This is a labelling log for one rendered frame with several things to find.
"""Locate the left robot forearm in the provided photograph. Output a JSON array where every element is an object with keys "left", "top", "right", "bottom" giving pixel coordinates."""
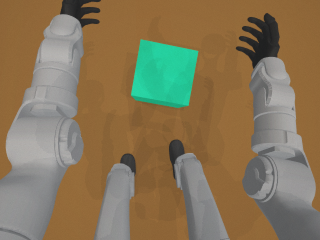
[{"left": 6, "top": 14, "right": 84, "bottom": 161}]

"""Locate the robot left shin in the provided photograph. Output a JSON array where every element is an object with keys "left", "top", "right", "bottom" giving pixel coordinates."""
[{"left": 106, "top": 163, "right": 131, "bottom": 183}]

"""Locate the left robot foot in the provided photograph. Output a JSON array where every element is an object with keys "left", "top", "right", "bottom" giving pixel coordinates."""
[{"left": 120, "top": 153, "right": 136, "bottom": 176}]

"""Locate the right robot upper arm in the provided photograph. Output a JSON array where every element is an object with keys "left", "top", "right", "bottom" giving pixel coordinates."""
[{"left": 242, "top": 155, "right": 320, "bottom": 240}]

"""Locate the right robot hand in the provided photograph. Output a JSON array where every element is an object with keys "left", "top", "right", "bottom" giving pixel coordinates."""
[{"left": 236, "top": 13, "right": 280, "bottom": 69}]

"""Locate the right robot forearm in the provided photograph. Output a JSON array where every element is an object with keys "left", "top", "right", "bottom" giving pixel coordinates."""
[{"left": 249, "top": 57, "right": 316, "bottom": 195}]

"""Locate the carton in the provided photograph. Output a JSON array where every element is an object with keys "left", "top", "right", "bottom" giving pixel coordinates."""
[{"left": 131, "top": 39, "right": 199, "bottom": 108}]

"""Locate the left robot upper arm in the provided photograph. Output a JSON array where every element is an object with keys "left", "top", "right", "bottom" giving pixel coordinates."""
[{"left": 0, "top": 116, "right": 84, "bottom": 240}]

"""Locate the left robot hand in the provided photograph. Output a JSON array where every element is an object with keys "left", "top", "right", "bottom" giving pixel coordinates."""
[{"left": 60, "top": 0, "right": 101, "bottom": 28}]

